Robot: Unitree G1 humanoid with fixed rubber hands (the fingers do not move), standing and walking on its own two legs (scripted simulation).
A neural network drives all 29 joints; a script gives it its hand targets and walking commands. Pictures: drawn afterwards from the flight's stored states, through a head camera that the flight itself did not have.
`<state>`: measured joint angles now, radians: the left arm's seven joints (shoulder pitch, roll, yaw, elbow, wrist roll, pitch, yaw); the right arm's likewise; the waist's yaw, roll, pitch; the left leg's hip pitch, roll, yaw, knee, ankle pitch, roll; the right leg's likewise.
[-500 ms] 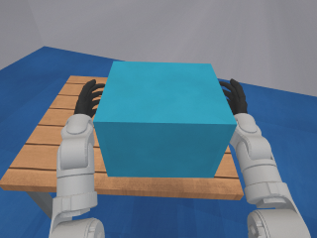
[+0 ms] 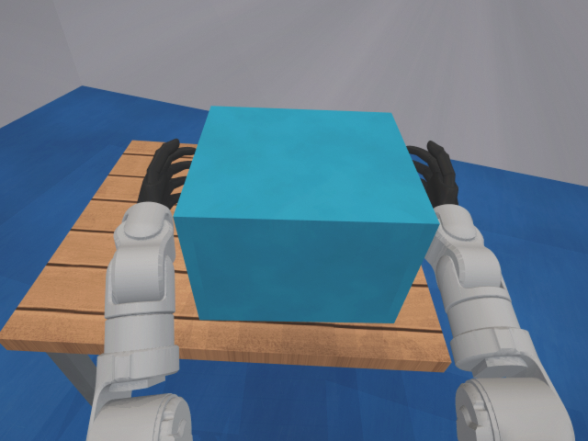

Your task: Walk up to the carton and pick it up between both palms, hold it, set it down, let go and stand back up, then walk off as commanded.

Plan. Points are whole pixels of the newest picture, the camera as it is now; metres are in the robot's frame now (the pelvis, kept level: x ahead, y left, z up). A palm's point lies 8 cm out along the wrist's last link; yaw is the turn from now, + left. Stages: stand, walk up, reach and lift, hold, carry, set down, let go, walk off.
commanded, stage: set down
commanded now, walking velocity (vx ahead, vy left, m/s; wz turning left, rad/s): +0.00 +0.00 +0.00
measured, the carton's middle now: (299, 211) +0.39 +0.00 +0.14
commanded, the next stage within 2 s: none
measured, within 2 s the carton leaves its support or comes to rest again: neither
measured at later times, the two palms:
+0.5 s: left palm (159, 204) +0.38 +0.19 +0.16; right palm (420, 217) +0.38 -0.17 +0.15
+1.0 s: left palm (178, 210) +0.40 +0.17 +0.13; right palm (423, 222) +0.39 -0.19 +0.12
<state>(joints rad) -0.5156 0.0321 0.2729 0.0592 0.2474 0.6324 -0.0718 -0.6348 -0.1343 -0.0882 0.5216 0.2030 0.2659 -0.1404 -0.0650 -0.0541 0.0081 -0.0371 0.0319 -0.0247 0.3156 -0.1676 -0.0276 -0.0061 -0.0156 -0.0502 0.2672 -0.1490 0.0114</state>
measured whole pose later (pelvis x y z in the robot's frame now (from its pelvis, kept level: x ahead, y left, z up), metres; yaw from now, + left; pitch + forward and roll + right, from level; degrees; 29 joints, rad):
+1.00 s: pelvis +0.03 +0.01 +0.00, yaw -1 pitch -5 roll -1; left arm -0.50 0.00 0.27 0.33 0.24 0.28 -0.06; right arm -0.55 -0.11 -0.16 0.70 0.06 -0.10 -0.12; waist -0.03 -0.03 0.06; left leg 0.00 0.03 0.01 0.31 -0.22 -0.02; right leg 0.04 -0.02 -0.04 0.23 -0.17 0.03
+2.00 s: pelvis +0.05 +0.01 +0.00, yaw -2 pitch +7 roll -1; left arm -0.69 0.08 0.34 0.86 0.21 -0.08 -0.07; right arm -0.65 0.00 -0.45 0.87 -0.23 -0.24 -0.09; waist -0.03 -0.02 -0.02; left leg -0.23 0.03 0.04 0.32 -0.21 -0.01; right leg -0.21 -0.03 -0.04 0.27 -0.17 0.03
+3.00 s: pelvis +0.02 +0.02 -0.01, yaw -3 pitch +18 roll -1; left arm -0.91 0.19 0.26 1.46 0.06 -0.49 0.00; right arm -0.79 -0.05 -0.53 1.13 -0.29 -0.42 -0.09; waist -0.02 0.03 -0.13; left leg -0.56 0.04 0.06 0.44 -0.20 0.00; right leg -0.53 -0.04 -0.04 0.37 -0.15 0.03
